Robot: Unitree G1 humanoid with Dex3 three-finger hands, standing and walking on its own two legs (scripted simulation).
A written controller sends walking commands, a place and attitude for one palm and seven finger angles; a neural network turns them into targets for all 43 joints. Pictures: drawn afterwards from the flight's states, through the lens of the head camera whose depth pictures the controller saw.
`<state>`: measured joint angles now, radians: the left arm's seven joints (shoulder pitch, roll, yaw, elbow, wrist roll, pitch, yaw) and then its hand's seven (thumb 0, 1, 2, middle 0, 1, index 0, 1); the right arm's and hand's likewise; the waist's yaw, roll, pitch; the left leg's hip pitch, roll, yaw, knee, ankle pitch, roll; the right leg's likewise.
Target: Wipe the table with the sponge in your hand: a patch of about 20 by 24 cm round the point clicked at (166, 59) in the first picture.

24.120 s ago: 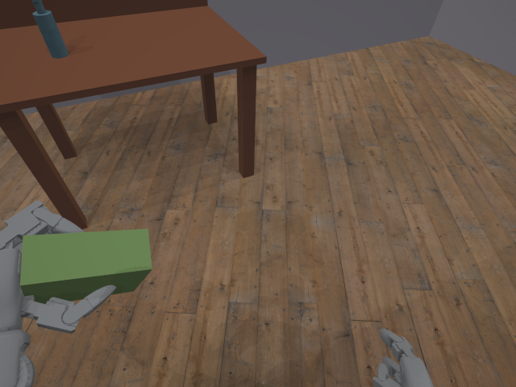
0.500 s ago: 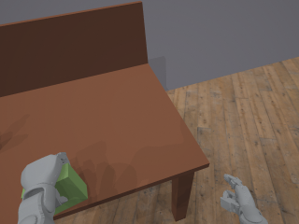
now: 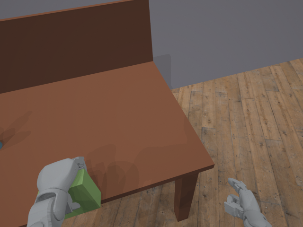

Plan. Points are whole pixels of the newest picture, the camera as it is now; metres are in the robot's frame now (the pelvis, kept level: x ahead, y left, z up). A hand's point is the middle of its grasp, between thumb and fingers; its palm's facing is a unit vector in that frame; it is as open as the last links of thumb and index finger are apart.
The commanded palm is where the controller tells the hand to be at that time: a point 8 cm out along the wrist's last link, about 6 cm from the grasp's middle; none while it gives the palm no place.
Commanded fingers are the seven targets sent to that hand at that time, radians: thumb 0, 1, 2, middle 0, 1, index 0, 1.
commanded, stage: move the sponge above the wiping area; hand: left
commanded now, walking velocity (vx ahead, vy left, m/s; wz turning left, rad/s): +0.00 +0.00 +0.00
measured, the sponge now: (75, 198) +0.17 +0.26 -0.03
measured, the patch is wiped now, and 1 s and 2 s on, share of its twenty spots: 0.00 0.00 0.00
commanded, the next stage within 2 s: lower the sponge onto the table in 1.70 s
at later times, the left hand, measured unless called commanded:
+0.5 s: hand (72, 187) +0.18 +0.24 +0.04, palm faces -0.08 -0.15 -0.99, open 9.3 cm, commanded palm +0.17 +0.27 +0.12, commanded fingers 0.00 0.10 1.30 -1.20 -1.60 -1.20 -1.60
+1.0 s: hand (66, 169) +0.21 +0.26 +0.07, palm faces +0.10 -0.06 -0.99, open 9.3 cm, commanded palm +0.17 +0.27 +0.12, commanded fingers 0.00 0.10 1.30 -1.20 -1.60 -1.20 -1.60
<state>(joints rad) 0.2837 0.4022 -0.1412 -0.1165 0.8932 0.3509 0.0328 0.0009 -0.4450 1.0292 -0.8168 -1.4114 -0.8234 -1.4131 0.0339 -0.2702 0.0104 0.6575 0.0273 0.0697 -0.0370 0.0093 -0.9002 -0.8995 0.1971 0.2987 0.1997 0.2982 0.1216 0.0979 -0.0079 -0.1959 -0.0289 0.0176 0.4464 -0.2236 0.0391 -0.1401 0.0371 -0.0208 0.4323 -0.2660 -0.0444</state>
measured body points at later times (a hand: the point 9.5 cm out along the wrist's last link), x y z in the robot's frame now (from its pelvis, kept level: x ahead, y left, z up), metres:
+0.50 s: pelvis +0.00 -0.01 +0.00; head -0.02 -0.05 +0.45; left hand +0.18 +0.25 +0.09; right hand +0.24 -0.23 -0.08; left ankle +0.01 +0.10 -0.74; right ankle -0.02 -0.09 -0.74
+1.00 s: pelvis +0.00 -0.01 +0.00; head -0.02 -0.05 +0.45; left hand +0.20 +0.26 +0.12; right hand +0.23 -0.22 -0.09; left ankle +0.01 +0.10 -0.74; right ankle -0.02 -0.09 -0.74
